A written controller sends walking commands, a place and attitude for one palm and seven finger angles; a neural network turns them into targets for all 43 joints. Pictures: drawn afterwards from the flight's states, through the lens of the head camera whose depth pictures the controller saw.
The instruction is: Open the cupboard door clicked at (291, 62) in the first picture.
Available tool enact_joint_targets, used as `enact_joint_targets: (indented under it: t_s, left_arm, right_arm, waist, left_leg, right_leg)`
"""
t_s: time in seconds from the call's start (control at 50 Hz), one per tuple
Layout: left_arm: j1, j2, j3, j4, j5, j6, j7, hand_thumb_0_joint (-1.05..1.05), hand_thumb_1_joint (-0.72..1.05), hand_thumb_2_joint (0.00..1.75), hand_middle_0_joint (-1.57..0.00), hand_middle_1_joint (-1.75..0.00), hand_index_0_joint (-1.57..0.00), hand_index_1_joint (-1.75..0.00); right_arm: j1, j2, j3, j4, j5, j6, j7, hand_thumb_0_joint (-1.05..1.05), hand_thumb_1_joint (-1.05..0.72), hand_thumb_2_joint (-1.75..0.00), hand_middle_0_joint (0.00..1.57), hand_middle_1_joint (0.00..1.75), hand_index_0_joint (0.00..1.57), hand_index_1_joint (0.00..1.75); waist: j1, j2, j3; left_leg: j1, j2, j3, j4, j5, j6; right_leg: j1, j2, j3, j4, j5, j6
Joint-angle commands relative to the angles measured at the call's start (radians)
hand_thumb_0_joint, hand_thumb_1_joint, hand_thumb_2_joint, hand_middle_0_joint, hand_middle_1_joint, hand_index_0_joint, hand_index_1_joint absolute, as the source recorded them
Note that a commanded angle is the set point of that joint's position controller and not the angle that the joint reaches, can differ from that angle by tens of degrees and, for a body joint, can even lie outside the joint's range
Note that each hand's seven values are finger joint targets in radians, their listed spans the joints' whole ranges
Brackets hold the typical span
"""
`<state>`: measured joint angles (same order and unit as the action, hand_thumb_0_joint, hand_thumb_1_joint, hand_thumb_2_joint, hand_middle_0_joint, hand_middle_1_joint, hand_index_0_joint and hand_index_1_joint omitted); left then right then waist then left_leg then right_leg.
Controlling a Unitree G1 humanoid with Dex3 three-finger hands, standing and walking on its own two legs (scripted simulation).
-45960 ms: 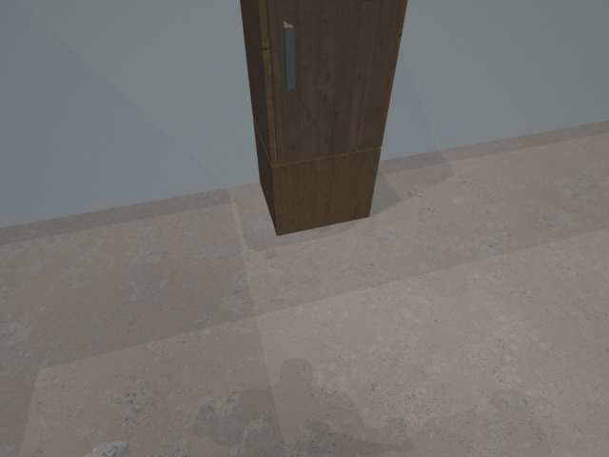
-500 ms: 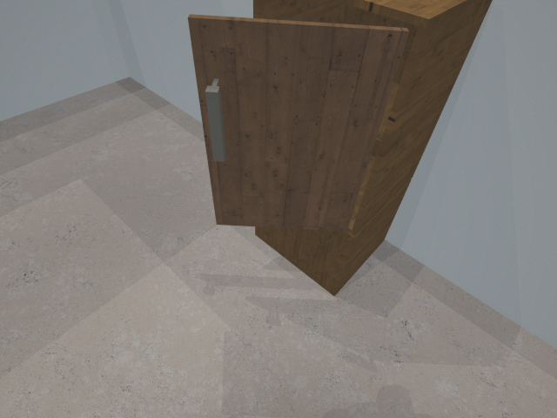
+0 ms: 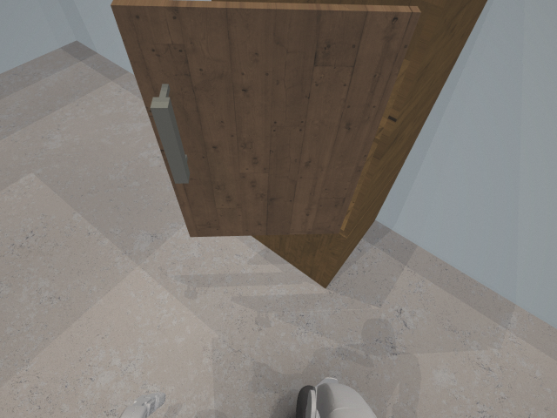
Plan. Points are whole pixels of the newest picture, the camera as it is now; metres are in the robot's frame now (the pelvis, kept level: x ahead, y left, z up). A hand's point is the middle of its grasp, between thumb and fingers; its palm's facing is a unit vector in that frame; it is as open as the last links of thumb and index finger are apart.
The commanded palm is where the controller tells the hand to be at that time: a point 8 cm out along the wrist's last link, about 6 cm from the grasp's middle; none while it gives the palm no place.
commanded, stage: come to a stop and stand still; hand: left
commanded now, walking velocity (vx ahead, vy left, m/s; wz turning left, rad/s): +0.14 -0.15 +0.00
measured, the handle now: (174, 136) +0.55 +0.18 +0.05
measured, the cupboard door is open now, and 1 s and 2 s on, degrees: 41 41 41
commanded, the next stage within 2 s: look again from close up in 1.22 s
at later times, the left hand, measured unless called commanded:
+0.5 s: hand out of the picture +0.10 +0.22 -0.19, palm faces +0.10 -0.97 -0.21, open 7.3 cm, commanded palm none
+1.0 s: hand out of the picture +0.03 +0.18 -0.16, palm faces +0.03 -0.98 -0.21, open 7.4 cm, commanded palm none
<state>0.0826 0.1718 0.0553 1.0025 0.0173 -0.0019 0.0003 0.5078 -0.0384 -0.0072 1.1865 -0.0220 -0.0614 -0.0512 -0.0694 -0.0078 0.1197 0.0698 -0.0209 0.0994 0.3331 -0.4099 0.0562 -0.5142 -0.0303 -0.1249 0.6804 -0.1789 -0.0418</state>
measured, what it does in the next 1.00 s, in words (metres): steps on the spot: right foot, then left foot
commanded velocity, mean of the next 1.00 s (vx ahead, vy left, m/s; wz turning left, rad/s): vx -0.06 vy -0.01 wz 0.00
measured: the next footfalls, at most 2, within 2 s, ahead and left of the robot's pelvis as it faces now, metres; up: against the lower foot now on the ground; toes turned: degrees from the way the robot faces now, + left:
right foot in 0.06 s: +0.15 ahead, -0.11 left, +0.00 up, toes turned -6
left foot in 0.46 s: +0.11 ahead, +0.13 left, +0.00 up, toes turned +5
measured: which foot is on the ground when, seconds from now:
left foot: down 0.00-0.06, up 0.08-0.44, down 0.46-0.98, up 1.00-1.00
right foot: up 0.00-0.04, down 0.06-0.48, up 0.50-0.96, down 0.98-1.00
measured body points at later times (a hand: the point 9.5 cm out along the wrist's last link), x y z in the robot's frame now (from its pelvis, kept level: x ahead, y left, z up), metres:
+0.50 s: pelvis +0.06 +0.03 -0.01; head +0.10 +0.06 +0.44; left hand +0.10 +0.28 -0.17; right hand +0.17 -0.21 -0.14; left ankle +0.07 +0.13 -0.73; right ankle +0.11 -0.10 -0.73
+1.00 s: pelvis +0.00 +0.00 +0.01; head +0.00 +0.00 +0.46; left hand +0.03 +0.23 -0.15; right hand -0.03 -0.24 -0.15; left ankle +0.07 +0.13 -0.73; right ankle -0.05 -0.12 -0.74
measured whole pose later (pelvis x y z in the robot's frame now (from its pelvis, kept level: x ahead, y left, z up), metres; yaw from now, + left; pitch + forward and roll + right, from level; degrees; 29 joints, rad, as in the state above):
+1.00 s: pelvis +0.00 +0.00 +0.01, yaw +0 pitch -1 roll +1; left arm 0.28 0.17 0.04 1.04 0.02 0.03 0.02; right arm 0.34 -0.18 -0.06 1.09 -0.02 0.04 -0.02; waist -0.03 0.00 0.00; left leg -0.34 0.04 0.07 0.51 -0.26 -0.02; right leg -0.11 -0.04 -0.04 0.43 -0.32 -0.01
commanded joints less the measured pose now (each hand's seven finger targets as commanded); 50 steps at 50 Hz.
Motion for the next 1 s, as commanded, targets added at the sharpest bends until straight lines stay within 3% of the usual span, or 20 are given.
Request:
enact_joint_targets:
  t_s: [0.0,0.02,0.04,0.06,0.1,0.14,0.3,0.4,0.42,0.44,0.46,0.48,0.54,0.62,0.82,0.9,0.92,0.94,0.96,0.98]
  left_arm:
    - [0.273,0.068,0.022,0.029,0.007,-0.033,0.004,0.0,0.9,0.9,-0.2,-0.3,-0.2,-0.3]
    - [0.376,0.139,0.039,0.053,0.015,-0.046,0.015,0.0,0.9,0.9,-0.2,-0.3,-0.2,-0.3]
    - [0.413,0.179,0.048,0.06,0.001,-0.049,0.023,0.0,0.9,0.9,-0.2,-0.3,-0.2,-0.3]
    - [0.332,0.148,0.035,0.039,-0.013,-0.04,0.034,0.0,0.9,0.9,-0.2,-0.3,-0.2,-0.3]
    - [0.151,0.121,0.018,-0.008,-0.003,-0.033,0.04,0.0,0.9,0.9,-0.2,-0.3,-0.2,-0.3]
    - [0.08,0.077,0.004,-0.033,0.009,-0.027,0.055,0.0,0.9,0.9,-0.2,-0.3,-0.2,-0.3]
    - [0.139,0.148,0.041,-0.053,0.018,0.0,0.045,0.0,0.9,0.9,-0.2,-0.3,-0.2,-0.3]
    - [0.11,0.16,0.044,-0.074,0.014,0.016,0.04,0.0,0.9,0.9,-0.2,-0.3,-0.2,-0.3]
    - [0.124,0.138,0.039,-0.075,0.008,0.022,0.037,0.0,0.9,0.9,-0.2,-0.3,-0.2,-0.3]
    - [0.166,0.08,0.028,-0.088,0.001,0.03,0.032,0.0,0.9,0.9,-0.2,-0.3,-0.2,-0.3]
    - [0.149,0.064,0.02,-0.1,0.0,0.036,0.036,0.0,0.9,0.9,-0.2,-0.3,-0.2,-0.3]
    - [0.139,0.095,0.028,-0.097,0.004,0.048,0.038,0.0,0.9,0.9,-0.2,-0.3,-0.2,-0.3]
    - [0.21,0.106,0.04,-0.057,0.014,0.05,0.03,0.0,0.9,0.9,-0.2,-0.3,-0.2,-0.3]
    - [0.248,0.11,0.041,-0.043,0.012,0.053,0.019,0.0,0.9,0.9,-0.2,-0.3,-0.2,-0.3]
    - [0.209,0.056,0.008,-0.033,0.005,0.051,0.004,0.0,0.9,0.9,-0.2,-0.3,-0.2,-0.3]
    - [0.379,0.047,0.007,0.052,-0.001,0.036,0.009,0.0,0.9,0.9,-0.2,-0.3,-0.2,-0.3]
    - [0.402,0.08,0.01,0.061,0.004,0.027,0.016,0.0,0.9,0.9,-0.2,-0.3,-0.2,-0.3]
    - [0.409,0.14,0.02,0.061,0.015,0.021,0.026,0.0,0.9,0.9,-0.2,-0.3,-0.2,-0.3]
    - [0.347,0.193,0.026,0.025,0.01,0.022,0.03,0.0,0.9,0.9,-0.2,-0.3,-0.2,-0.3]
    - [0.255,0.186,0.019,-0.009,0.009,0.02,0.034,0.0,0.9,0.9,-0.2,-0.3,-0.2,-0.3]
  right_arm:
    - [0.048,-0.201,-0.045,-0.024,0.009,0.004,-0.012,0.0,-0.9,-0.9,0.2,0.3,0.2,0.3]
    - [0.075,-0.164,-0.042,-0.036,0.019,0.005,0.0,0.0,-0.9,-0.9,0.2,0.3,0.2,0.3]
    - [0.104,-0.123,-0.036,-0.055,0.027,0.008,-0.001,0.0,-0.9,-0.9,0.2,0.3,0.2,0.3]
    - [0.053,-0.136,-0.038,-0.058,0.025,0.022,-0.006,0.0,-0.9,-0.9,0.2,0.3,0.2,0.3]
    - [-0.015,-0.125,-0.039,-0.068,0.021,0.048,0.002,0.0,-0.9,-0.9,0.2,0.3,0.2,0.3]
    - [-0.024,-0.069,-0.032,-0.076,0.017,0.074,0.004,0.0,-0.9,-0.9,0.2,0.3,0.2,0.3]
    - [-0.168,-0.145,-0.063,-0.177,0.007,0.1,0.018,0.0,-0.9,-0.9,0.2,0.3,0.2,0.3]
    - [-0.162,-0.172,-0.071,-0.2,0.011,0.084,0.025,0.0,-0.9,-0.9,0.2,0.3,0.2,0.3]
    - [-0.15,-0.198,-0.075,-0.196,0.009,0.076,0.025,0.0,-0.9,-0.9,0.2,0.3,0.2,0.3]
    - [-0.169,-0.283,-0.087,-0.221,-0.002,0.063,0.023,0.0,-0.9,-0.9,0.2,0.3,0.2,0.3]
    - [-0.221,-0.339,-0.091,-0.254,-0.01,0.067,0.017,0.0,-0.9,-0.9,0.2,0.3,0.2,0.3]
    - [-0.258,-0.328,-0.084,-0.265,-0.016,0.068,0.009,0.0,-0.9,-0.9,0.2,0.3,0.2,0.3]
    - [-0.327,-0.28,-0.063,-0.28,-0.012,0.053,-0.009,0.0,-0.9,-0.9,0.2,0.3,0.2,0.3]
    - [-0.264,-0.267,-0.062,-0.254,-0.003,0.048,-0.013,0.0,-0.9,-0.9,0.2,0.3,0.2,0.3]
    - [-0.186,-0.303,-0.08,-0.196,-0.014,0.064,0.005,0.0,-0.9,-0.9,0.2,0.3,0.2,0.3]
    - [-0.209,-0.29,-0.082,-0.169,-0.009,0.077,0.017,0.0,-0.9,-0.9,0.2,0.3,0.2,0.3]
    - [-0.205,-0.244,-0.072,-0.162,-0.002,0.077,0.022,0.0,-0.9,-0.9,0.2,0.3,0.2,0.3]
    - [-0.206,-0.175,-0.055,-0.174,0.008,0.08,0.024,0.0,-0.9,-0.9,0.2,0.3,0.2,0.3]
    - [-0.249,-0.176,-0.054,-0.207,0.001,0.086,0.031,0.0,-0.9,-0.9,0.2,0.3,0.2,0.3]
    - [-0.256,-0.212,-0.061,-0.209,-0.006,0.09,0.038,0.0,-0.9,-0.9,0.2,0.3,0.2,0.3]
  waist:
    - [0.148,0.073,-0.145]
    - [0.181,-0.076,-0.236]
    - [0.149,-0.191,-0.313]
    - [0.133,-0.053,-0.243]
    - [0.072,0.001,-0.085]
    - [0.023,0.031,-0.052]
    - [0.075,-0.119,-0.179]
    - [0.039,-0.174,-0.225]
    - [0.03,-0.088,-0.236]
    - [0.04,0.187,-0.23]
    - [0.035,0.301,-0.177]
    - [0.04,0.171,-0.136]
    - [0.085,0.099,-0.1]
    - [0.065,0.121,-0.177]
    - [0.021,0.231,-0.131]
    - [0.096,0.171,-0.123]
    - [0.109,0.081,-0.093]
    - [0.116,-0.146,-0.067]
    - [0.122,-0.265,0.018]
    - [0.088,-0.159,0.064]
  left_leg:
    - [-0.154,0.225,-0.077,0.343,0.995,0.008]
    - [-0.376,0.141,-0.034,0.623,0.641,-0.025]
    - [-0.525,0.005,-0.012,0.965,-0.176,-0.06]
    - [-0.483,0.065,-0.121,0.977,-0.18,-0.042]
    - [-0.439,0.118,-0.128,0.904,-0.102,-0.042]
    - [-0.369,0.126,-0.122,0.74,-0.106,-0.059]
    - [-0.46,0.066,-0.084,0.601,-0.065,-0.107]
    - [-0.288,0.048,-0.058,0.235,0.151,-0.102]
    - [-0.17,0.092,-0.078,0.121,0.293,-0.087]
    - [-0.136,0.31,-0.331,0.029,0.563,-0.004]
    - [-0.269,0.457,-0.461,-0.026,0.773,0.114]
    - [-0.37,0.465,-0.401,-0.03,0.728,0.164]
    - [-0.326,0.359,-0.301,-0.012,0.678,0.131]
    - [-0.167,0.307,-0.226,-0.017,0.607,0.093]
    - [-0.238,0.282,-0.293,-0.147,0.056,0.07]
    - [-0.414,0.183,-0.191,-0.138,-0.153,-0.019]
    - [-0.499,0.127,-0.154,-0.046,-0.158,-0.047]
    - [-0.6,0.044,-0.053,0.176,-0.124,-0.084]
    - [-0.645,0.046,-0.041,0.343,-0.1,-0.09]
    - [-0.588,0.069,-0.094,0.438,-0.047,-0.079]
  right_leg:
    - [0.432,0.036,-0.008,-0.182,0.101,-0.046]
    - [0.665,-0.156,0.213,-0.184,0.291,-0.139]
    - [0.729,-0.427,0.529,-0.264,0.591,-0.269]
    - [0.544,-0.412,0.461,-0.326,0.536,-0.286]
    - [0.243,-0.335,0.328,-0.385,0.383,-0.23]
    - [0.103,-0.298,0.205,-0.368,0.481,-0.199]
    - [0.29,-0.296,0.217,-0.275,0.657,-0.191]
    - [0.283,-0.229,0.176,-0.171,0.452,-0.101]
    - [0.211,-0.184,0.139,-0.109,0.284,-0.046]
    - [0.074,-0.052,0.05,0.018,-0.097,0.041]
    - [0.052,0.021,0.081,0.214,-0.433,0.068]
    - [0.088,0.006,0.167,0.357,-0.409,0.061]
    - [-0.006,0.025,0.212,0.535,-0.248,0.071]
    - [-0.044,0.022,0.202,0.533,-0.169,0.101]
    - [0.196,0.011,0.088,0.006,-0.3,0.071]
    - [0.484,0.046,0.004,-0.315,-0.135,0.045]
    - [0.546,-0.009,0.067,-0.391,-0.153,0.03]
    - [0.513,-0.194,0.313,-0.523,-0.415,-0.028]
    - [0.33,-0.35,0.487,-0.656,-0.635,-0.09]
    - [0.175,-0.367,0.474,-0.673,-0.607,-0.102]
